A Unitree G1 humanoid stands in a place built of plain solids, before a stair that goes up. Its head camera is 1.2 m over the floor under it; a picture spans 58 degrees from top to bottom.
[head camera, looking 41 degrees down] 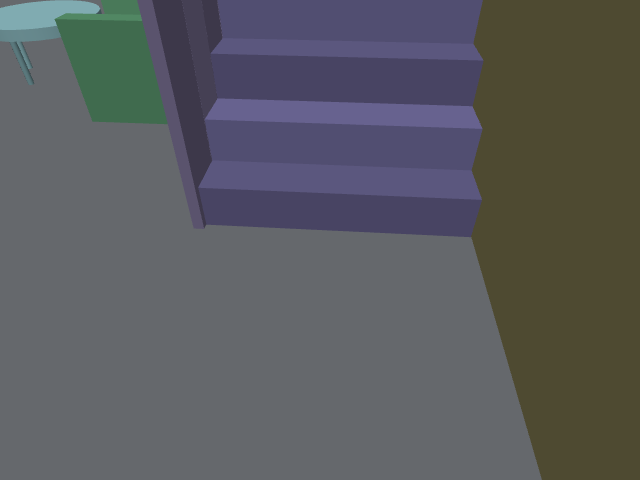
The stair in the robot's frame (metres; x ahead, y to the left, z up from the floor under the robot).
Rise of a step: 0.20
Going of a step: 0.22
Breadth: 1.15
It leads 4 degrees to the right of straight ahead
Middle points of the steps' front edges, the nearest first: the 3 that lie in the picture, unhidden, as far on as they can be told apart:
1.44 -0.07 0.20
1.66 -0.09 0.39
1.87 -0.10 0.59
